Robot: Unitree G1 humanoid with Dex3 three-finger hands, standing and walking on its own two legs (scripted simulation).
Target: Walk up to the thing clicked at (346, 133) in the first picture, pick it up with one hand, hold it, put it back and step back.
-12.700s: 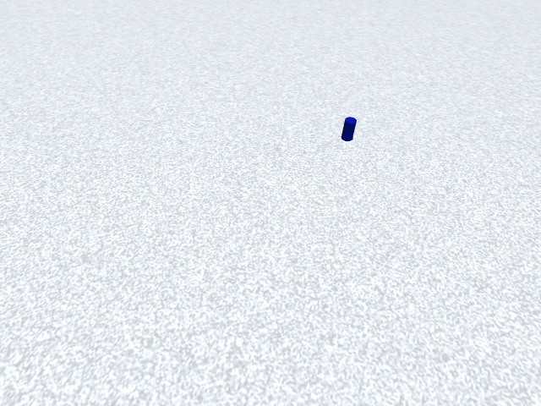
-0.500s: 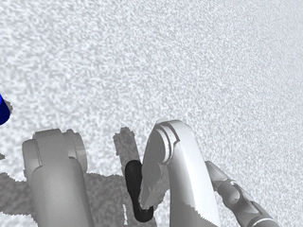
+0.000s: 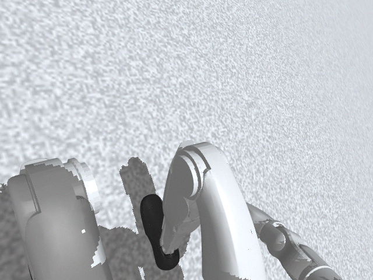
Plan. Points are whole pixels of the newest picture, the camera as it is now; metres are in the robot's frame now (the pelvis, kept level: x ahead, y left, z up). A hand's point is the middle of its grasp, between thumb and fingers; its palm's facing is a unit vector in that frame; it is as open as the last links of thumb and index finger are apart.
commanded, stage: rest palm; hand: left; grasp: from the side
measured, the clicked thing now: out of the picture +0.40 +0.32 -0.21
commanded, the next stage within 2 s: close in 0.08 s
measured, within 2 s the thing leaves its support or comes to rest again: leaves its support in 1.20 s
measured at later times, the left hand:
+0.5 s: hand out of the picture +0.38 +0.30 -0.19, palm faces +0.43 -0.90 -0.01, open 11.8 cm
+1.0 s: hand out of the picture +0.40 +0.30 -0.19, palm faces +0.44 -0.90 +0.00, open 9.5 cm
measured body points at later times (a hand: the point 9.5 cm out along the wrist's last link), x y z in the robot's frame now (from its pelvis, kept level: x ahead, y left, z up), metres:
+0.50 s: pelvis +0.00 +0.00 +0.00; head +0.21 +0.21 +0.33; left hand +0.35 +0.35 -0.19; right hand +0.20 -0.23 -0.02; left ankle +0.09 +0.12 -0.24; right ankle +0.14 -0.12 -0.24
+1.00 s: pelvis +0.00 +0.00 +0.00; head +0.22 +0.21 +0.33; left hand +0.37 +0.35 -0.19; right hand +0.19 -0.23 -0.02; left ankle +0.09 +0.12 -0.24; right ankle +0.14 -0.12 -0.24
